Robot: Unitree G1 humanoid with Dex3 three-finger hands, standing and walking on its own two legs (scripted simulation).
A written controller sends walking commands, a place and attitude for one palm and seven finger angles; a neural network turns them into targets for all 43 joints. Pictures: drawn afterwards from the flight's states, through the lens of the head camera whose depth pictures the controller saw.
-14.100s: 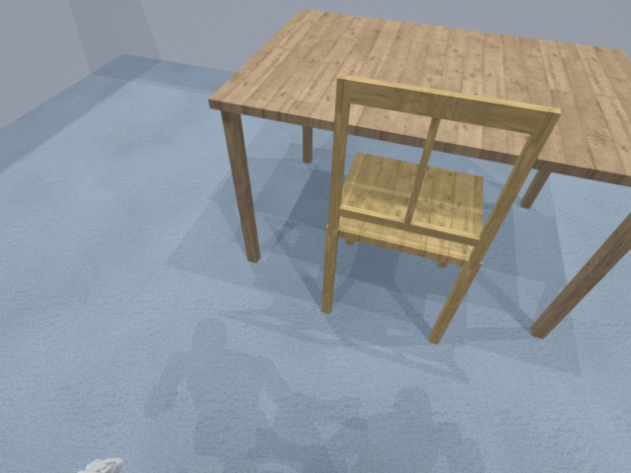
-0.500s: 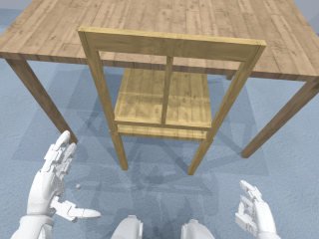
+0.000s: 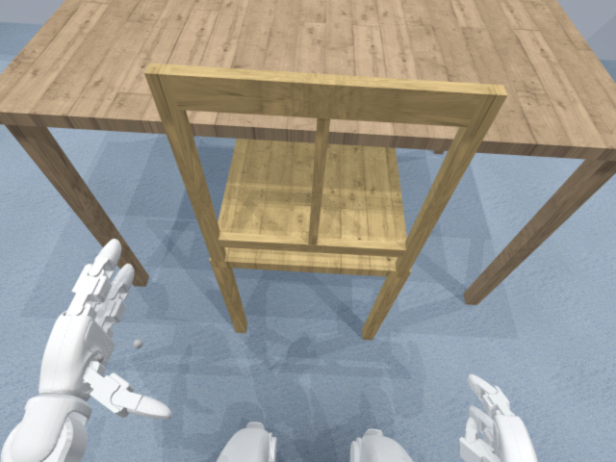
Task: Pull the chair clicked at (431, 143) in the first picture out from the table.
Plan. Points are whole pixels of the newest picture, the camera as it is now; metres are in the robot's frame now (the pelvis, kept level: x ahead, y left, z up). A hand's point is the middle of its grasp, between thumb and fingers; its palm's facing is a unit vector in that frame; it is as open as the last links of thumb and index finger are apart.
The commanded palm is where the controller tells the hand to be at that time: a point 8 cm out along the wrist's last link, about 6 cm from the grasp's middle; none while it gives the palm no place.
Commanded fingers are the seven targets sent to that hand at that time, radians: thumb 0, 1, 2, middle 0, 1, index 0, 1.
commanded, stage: raise the hand toward the chair's back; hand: left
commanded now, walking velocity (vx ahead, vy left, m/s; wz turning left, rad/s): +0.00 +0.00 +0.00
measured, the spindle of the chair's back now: (317, 190) +0.52 +0.01 +0.00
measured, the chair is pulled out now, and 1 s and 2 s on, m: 0.00 0.00 0.00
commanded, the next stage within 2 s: aim the fingers beside a spindle in 0.36 s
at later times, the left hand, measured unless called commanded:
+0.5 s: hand (142, 351) +0.24 +0.20 +0.04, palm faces +0.02 -1.00 -0.06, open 16.9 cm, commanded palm +0.22 +0.26 +0.04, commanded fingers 0.00 -0.50 0.30 -0.06 -0.08 -0.06 -0.08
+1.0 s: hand (163, 320) +0.28 +0.19 +0.02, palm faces +0.00 -1.00 -0.06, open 16.9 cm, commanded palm +0.26 +0.25 +0.02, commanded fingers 0.00 -0.50 0.30 -0.06 -0.08 -0.06 -0.08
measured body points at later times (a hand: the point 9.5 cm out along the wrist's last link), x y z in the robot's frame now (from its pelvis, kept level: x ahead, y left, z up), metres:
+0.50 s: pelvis +0.00 -0.01 +0.00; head +0.07 +0.00 +0.44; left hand +0.23 +0.25 +0.05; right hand +0.18 -0.24 -0.08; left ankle +0.01 +0.10 -0.66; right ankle +0.02 -0.12 -0.66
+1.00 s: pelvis -0.01 -0.01 -0.01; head +0.08 +0.00 +0.43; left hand +0.27 +0.25 +0.03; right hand +0.15 -0.26 -0.10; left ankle +0.01 +0.10 -0.66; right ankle +0.02 -0.12 -0.66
